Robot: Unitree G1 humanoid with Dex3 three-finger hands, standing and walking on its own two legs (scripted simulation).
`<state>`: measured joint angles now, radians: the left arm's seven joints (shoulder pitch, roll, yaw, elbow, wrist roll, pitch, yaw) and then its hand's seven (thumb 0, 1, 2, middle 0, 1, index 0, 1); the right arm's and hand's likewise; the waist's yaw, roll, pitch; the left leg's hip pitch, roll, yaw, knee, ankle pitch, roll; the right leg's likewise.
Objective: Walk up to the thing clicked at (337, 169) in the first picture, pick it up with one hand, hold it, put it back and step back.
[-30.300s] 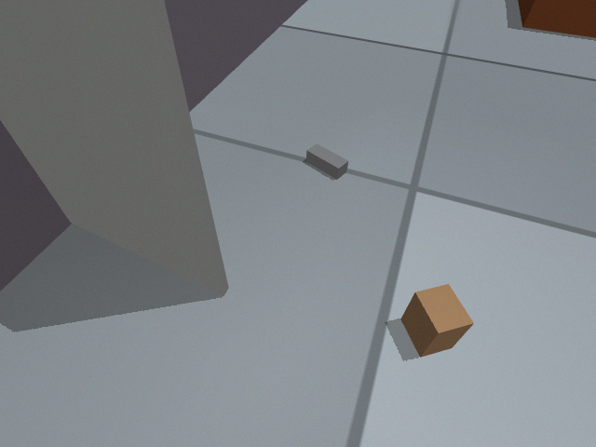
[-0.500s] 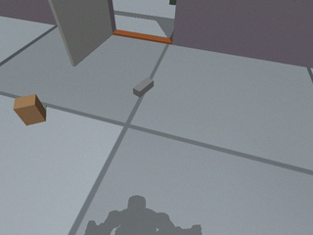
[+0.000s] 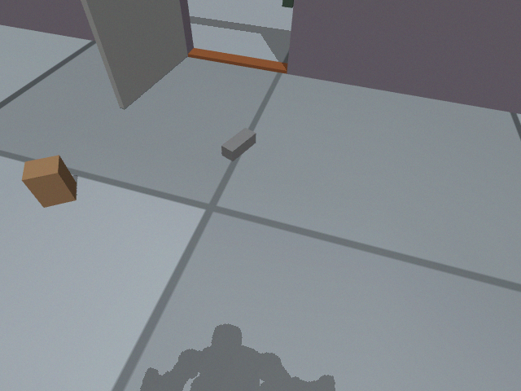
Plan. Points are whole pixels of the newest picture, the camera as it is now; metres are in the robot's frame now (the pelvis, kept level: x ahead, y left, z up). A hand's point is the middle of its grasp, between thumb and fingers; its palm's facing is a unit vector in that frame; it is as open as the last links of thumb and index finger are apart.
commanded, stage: stand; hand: left
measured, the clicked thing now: (239, 144) +1.48 +0.15 -0.74
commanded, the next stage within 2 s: walk up in 0.64 s
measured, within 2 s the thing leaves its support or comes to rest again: neither
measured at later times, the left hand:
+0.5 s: hand out of the picture +0.06 +0.26 -0.16, palm faces -0.02 -0.94 -0.35, open 7.4 cm
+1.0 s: hand out of the picture +0.10 +0.35 -0.17, palm faces +0.01 -0.93 -0.37, open 7.4 cm
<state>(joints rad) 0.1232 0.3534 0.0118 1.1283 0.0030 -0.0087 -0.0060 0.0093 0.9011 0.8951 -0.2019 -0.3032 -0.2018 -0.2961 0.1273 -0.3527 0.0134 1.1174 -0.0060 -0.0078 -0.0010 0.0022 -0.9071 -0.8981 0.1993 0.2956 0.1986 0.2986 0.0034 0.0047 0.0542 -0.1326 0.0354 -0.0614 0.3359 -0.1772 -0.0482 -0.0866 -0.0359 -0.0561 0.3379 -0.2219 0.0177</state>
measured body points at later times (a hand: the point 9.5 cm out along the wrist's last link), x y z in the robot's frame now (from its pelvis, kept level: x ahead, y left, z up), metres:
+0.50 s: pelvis +0.00 +0.00 +0.00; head +0.01 +0.00 +0.45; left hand +0.06 +0.31 -0.13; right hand +0.06 -0.30 -0.14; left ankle +0.00 +0.15 -0.75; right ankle -0.02 -0.13 -0.75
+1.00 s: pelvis +0.08 +0.05 -0.02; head +0.09 +0.07 +0.43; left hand +0.10 +0.39 -0.15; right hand +0.16 -0.29 -0.11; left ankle +0.11 +0.17 -0.75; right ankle +0.00 -0.10 -0.69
